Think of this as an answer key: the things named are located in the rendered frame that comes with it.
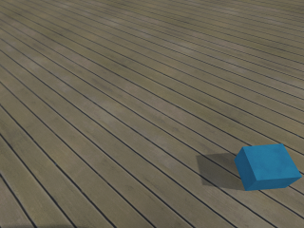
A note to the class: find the carton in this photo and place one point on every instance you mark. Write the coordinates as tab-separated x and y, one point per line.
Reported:
267	166

